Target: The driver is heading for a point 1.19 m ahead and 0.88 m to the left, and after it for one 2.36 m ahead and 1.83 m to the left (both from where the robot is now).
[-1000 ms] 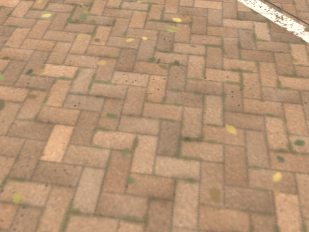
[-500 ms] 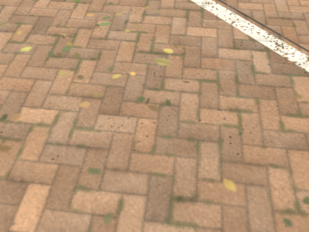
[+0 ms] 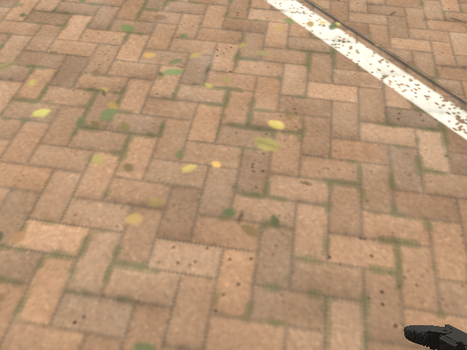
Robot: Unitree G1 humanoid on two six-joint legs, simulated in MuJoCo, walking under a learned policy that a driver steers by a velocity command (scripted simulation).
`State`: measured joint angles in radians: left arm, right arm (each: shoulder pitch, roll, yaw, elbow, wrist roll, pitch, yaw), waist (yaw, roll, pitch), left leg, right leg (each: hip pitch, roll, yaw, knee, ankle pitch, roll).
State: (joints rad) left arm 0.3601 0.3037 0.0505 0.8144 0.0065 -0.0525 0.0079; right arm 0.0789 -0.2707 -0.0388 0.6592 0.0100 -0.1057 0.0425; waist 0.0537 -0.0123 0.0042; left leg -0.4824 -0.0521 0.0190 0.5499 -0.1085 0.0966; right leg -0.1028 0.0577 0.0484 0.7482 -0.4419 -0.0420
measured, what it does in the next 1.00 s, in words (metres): walks ahead, turning left: right foot, then left foot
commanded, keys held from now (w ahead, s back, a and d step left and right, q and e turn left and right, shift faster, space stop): w+q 1.00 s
